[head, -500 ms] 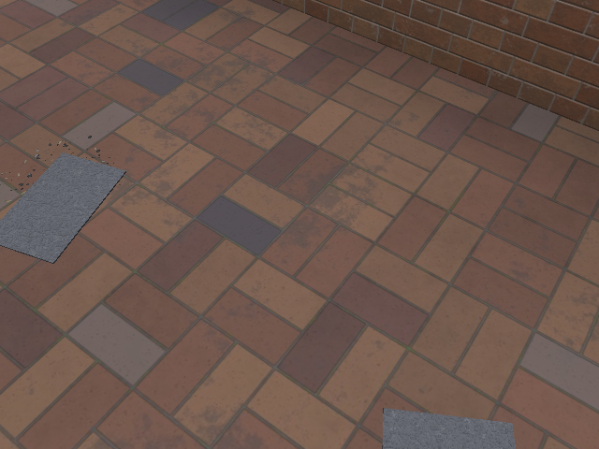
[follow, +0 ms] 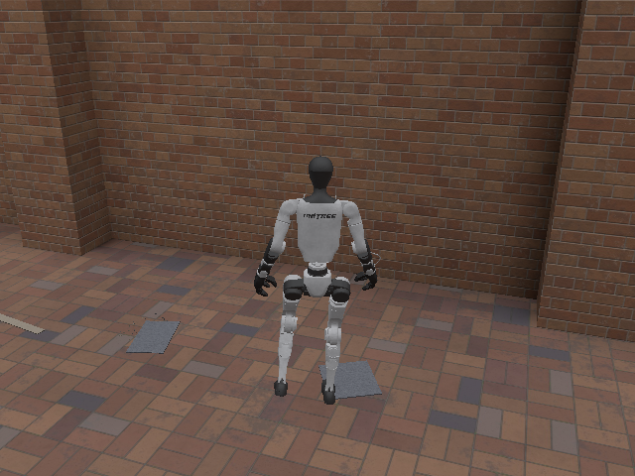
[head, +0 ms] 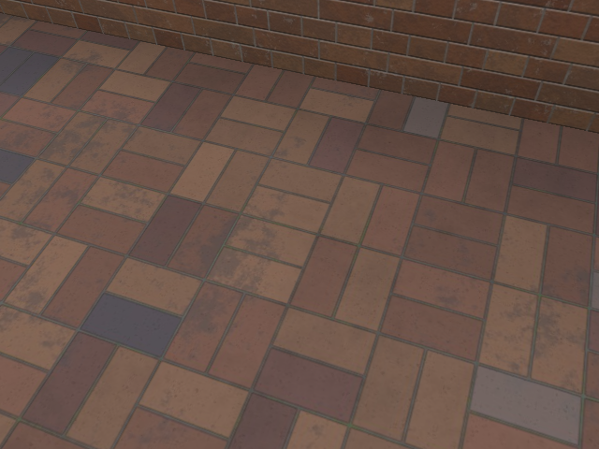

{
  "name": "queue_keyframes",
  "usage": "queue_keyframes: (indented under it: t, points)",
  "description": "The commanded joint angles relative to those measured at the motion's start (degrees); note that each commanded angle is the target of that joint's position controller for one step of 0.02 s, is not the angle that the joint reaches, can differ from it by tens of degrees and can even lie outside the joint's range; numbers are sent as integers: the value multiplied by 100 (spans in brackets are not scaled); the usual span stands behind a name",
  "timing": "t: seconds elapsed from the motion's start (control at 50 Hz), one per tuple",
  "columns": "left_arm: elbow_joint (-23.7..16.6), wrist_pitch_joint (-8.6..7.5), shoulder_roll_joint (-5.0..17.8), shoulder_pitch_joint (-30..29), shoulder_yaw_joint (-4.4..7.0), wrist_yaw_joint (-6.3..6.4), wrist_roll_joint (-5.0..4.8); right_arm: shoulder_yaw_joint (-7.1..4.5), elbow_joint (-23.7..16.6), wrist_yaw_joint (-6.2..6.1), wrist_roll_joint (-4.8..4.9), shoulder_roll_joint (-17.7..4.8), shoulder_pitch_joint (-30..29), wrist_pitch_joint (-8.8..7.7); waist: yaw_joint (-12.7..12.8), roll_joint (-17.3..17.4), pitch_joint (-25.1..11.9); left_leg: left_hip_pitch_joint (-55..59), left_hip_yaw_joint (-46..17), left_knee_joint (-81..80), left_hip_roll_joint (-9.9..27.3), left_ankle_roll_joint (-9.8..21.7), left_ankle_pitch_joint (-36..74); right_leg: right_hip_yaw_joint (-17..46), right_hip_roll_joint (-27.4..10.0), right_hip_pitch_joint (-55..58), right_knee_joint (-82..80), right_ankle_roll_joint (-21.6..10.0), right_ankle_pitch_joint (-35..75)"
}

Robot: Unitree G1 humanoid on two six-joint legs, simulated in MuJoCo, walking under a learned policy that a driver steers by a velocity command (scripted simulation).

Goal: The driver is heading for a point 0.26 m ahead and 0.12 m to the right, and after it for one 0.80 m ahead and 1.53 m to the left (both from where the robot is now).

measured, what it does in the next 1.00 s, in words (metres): walks ahead, turning left: left foot, then right foot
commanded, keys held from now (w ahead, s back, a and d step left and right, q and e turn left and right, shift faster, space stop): w+e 0.10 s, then w+q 0.90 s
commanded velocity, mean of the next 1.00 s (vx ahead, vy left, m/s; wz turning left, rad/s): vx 0.50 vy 0.00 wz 0.20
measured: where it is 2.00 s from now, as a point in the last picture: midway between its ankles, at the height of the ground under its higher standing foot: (208, 225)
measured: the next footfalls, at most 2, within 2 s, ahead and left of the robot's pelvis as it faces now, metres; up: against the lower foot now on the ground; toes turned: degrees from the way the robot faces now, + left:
left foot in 0.34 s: +0.38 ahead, +0.14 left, +0.00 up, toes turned -3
right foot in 0.84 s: +0.68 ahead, -0.04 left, +0.00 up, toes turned +17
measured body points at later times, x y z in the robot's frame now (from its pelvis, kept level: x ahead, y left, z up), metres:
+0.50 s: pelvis +0.30 +0.07 +0.00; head +0.33 +0.08 +0.45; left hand +0.41 +0.34 -0.11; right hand +0.40 -0.21 -0.11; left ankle +0.34 +0.14 -0.74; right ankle +0.23 -0.08 -0.66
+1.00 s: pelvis +0.58 +0.05 +0.00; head +0.60 +0.05 +0.45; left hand +0.65 +0.35 -0.09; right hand +0.75 -0.21 -0.12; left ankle +0.49 +0.15 -0.65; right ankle +0.64 -0.05 -0.74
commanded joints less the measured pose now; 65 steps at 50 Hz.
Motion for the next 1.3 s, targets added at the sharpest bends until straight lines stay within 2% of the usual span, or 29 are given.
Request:
queue_keyframes:
  t: [0.02, 0.12, 0.18, 0.24, 0.3, 0.32, 0.34, 0.36, 0.38, 0.4, 0.42, 0.46, 0.48, 0.54, 0.66, 0.76, 0.8, 0.82, 0.84, 0.86, 0.88, 0.9, 0.94, 0.96, 1.0, 1.06, 1.18, 1.26, 1.3]
  points:
    - [-480, -151, 880, -141, 217, 121, -5, -147, -306, -28, -96, -495, 150, 49, -212, -335, -621, -543, -43, -628, 92, -203, 582, 1658, -1397, 634, -1305, -1086, 1346]
    - [-347, -102, 920, 199, 223, 252, -36, -24, -561, 39, -37, -244, -767, 35, 132, -594, -366, -337, 16, -2748, -232, -360, 2256, 1215, -1067, 414, -1306, -720, 640]
    - [-138, -131, 861, 487, 192, 238, -25, 16, -602, 152, 32, -259, -1046, -32, 359, -662, -252, -150, 84, -3208, -228, -236, 2813, 1207, -1295, 646, -1274, -654, 422]
    - [40, -107, 901, 692, 197, 235, -1, 2, -713, 230, 52, -400, -1225, -67, 417, -671, -89, -616, 102, -3446, -218, 77, 2228, 1338, -1700, 1486, -1019, -621, 854]
    - [109, -47, 1003, 581, 226, 262, 11, -54, -655, 282, 75, -563, -808, -80, 156, -769, -210, -248, 309, -3566, -395, 439, 1435, 1132, -1813, 2018, -507, -422, 2453]
    - [90, -19, 1008, 453, 214, 273, 22, -137, -492, 272, 61, -688, -244, -79, -164, -708, -587, 537, 507, -3694, -618, 600, 1490, 858, -1612, 2014, 163, -306, 3541]
    - [33, 2, 913, 407, 157, 298, 58, -235, -279, 257, 23, -904, 571, -69, -535, -501, -1210, 1794, 291, -3589, -512, 823, 1754, 557, -1322, 1620, 1268, -137, 3793]
    - [-150, -36, 609, 795, 46, 308, 149, -331, -230, 252, -37, -1347, 1292, -60, -524, 495, -2041, 3730, -1720, -3615, 616, 1516, 1625, 255, -716, -12, 3201, 226, 1974]
    - [-153, -153, 353, 1124, -50, 261, 134, -339, -86, 322, 76, -1344, 1521, -27, -368, 1660, -2223, 4847, -4056, -4516, 1317, 2134, 426, 329, 24, -1817, 4534, 537, -2134]
    - [-224, -258, 769, 622, -2, 204, 7, -218, -134, 317, 191, -903, 1387, -11, -565, 983, -1708, 4685, -4045, -4765, 1274, 1906, -563, 770, -314, -2531, 4953, 466, -2085]
    - [-356, -347, 877, 38, 22, 166, -78, -179, -231, 278, 142, -752, 1061, 29, -590, 506, -1017, 3959, -3302, -4855, 1080, 1703, -327, 666, -541, -2716, 4806, 424, -1559]
    - [-464, -442, 810, -364, 40, 175, 98, -121, -353, 224, 29, -628, 727, 83, -363, -34, -500, 2856, -2447, -5021, 681, 1577, 845, 532, -862, -2407, 4044, 450, -953]
    - [-487, -431, 755, -305, 49, 176, 146, -92, -384, 196, -7, -576, 684, 89, -225, 118, -554, 2611, -2242, -5104, 530, 1567, 1276, 525, -927, -2113, 3760, 503, -798]
    - [-545, -332, 568, -304, 21, 207, 160, -126, -397, 103, 61, -674, 770, 104, -127, 302, -547, 2210, -1822, -5243, 372, 1647, 2000, 360, -922, -1963, 3033, 749, -668]
    - [-824, -369, 296, -1484, -82, 167, 104, -199, -250, -83, 141, -838, 1256, 241, -504, 338, -358, 1658, -1316, -5148, -68, 1256, 2040, 255, -555, -1409, 904, 978, 1265]
    - [-960, -488, 480, -1963, -21, 48, 11, -210, -173, -147, 164, -794, 1598, 376, -572, 418, -329, 2265, -1999, -4584, 163, 1146, 1722, 438, -372, -1112, 137, 841, 1065]
    - [-886, -536, 637, -1632, 51, 53, -6, -242, -227, -158, 150, -820, 1465, 411, -338, 591, -394, 2395, -2220, -4227, 231, 1053, 2058, 419, -388, -645, -32, 657, 660]
    - [-756, -560, 773, -1113, 130, 89, 16, -216, -291, -144, 140, -733, 1337, 415, -42, 574, -660, 2277, -2108, -3767, 29, 915, 2453, 336, -425, 149, -280, 476, 759]
    - [-654, -577, 1000, -326, 214, 136, 109, -127, -412, -107, 79, -495, 1217, 393, 352, 359, -1376, 1761, -1812, -2608, -240, 742, 2302, 784, -1037, 1559, -33, 134, 726]
    - [-560, -527, 1466, 446, 331, 181, 200, -8, -527, -109, 90, -105, 1776, 347, 347, -793, -2308, 138, -1038, -736, -1007, 348, 484, 2601, -2317, 3674, 6, -588, 293]
    - [-380, -447, 1313, 646, 312, 125, 67, 37, -607, -103, 179, -234, 2125, 313, 211, -2012, -2529, -1125, -740, 413, -961, 226, -1617, 4414, -3057, 4083, -486, -1061, -922]
    - [-475, -413, 816, 323, 187, 135, 22, -92, -522, -99, 223, -751, 1769, 329, 302, -1179, -1644, -1522, -818, 857, -575, 182, -1214, 3913, -2822, 3330, -695, -836, -1630]
    - [-451, -342, 524, -185, 74, 144, 77, -141, -685, -79, 118, -772, 1003, 380, 203, -479, -545, -1393, -487, 666, -236, 105, -408, 2408, -2279, 1860, -1009, -514, -759]
    - [-405, -347, 425, -328, 35, 143, 108, -165, -729, -58, 91, -697, 916, 403, 76, -568, -347, -1234, -472, 440, -72, 98, -190, 1960, -2095, 1429, -1168, -454, -338]
    - [-319, -386, 438, -428, 45, 129, 108, -122, -772, -6, 148, -424, 986, 467, -67, -755, -249, -955, -332, 230, 74, 68, 15, 1338, -1930, 942, -1469, -454, 97]
    - [-164, -443, 659, -405, 127, 128, 83, -78, -956, 21, 105, -287, 714, 501, -87, -585, -204, -1162, -290, -305, 177, -43, 526, 739, -1994, 908, -1714, -607, 753]
    - [93, -351, 946, -180, 185, 165, 36, 13, -1200, 213, 112, -159, -213, 388, 242, -372, -89, -827, 150, -2157, 36, 60, 2105, -447, -1811, 1228, -1692, -351, 1434]
    - [283, -219, 1160, 114, 248, 171, -80, -7, -1497, 325, 128, -241, -697, 402, 307, -420, 37, -829, 415, -2752, -120, 312, 1596, -724, -2058, 1942, -1367, -188, 2056]
    - [293, -140, 1335, 103, 297, 207, -122, -105, -1544, 341, 94, -428, -483, 437, 68, -608, -225, -244, 734, -2850, -468, 541, 963, -951, -2076, 2175, -642, -58, 3873]
Keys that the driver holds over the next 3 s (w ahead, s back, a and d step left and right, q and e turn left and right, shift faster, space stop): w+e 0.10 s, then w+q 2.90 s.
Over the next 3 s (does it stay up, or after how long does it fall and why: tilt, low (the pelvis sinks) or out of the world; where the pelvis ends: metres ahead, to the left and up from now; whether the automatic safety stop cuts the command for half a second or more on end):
stays up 1.29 0.87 0.00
